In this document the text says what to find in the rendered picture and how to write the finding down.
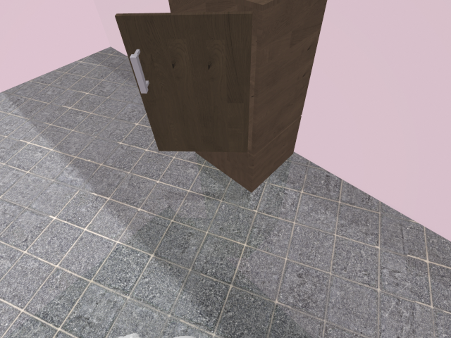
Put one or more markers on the cupboard door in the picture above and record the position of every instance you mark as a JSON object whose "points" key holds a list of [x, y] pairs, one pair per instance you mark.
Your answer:
{"points": [[198, 67]]}

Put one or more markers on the handle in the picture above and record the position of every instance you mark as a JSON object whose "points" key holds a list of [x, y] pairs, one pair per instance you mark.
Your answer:
{"points": [[143, 84]]}

